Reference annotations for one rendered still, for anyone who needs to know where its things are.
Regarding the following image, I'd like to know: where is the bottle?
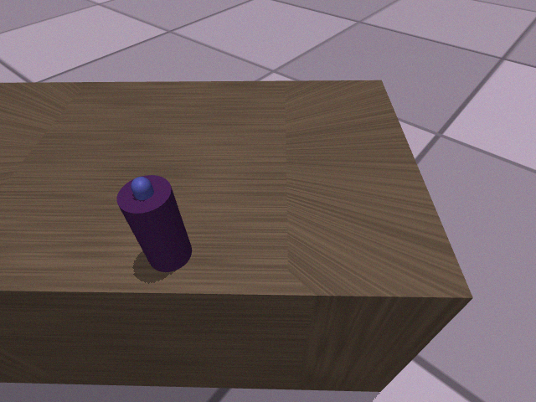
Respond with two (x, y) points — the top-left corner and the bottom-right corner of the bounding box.
(117, 175), (192, 272)

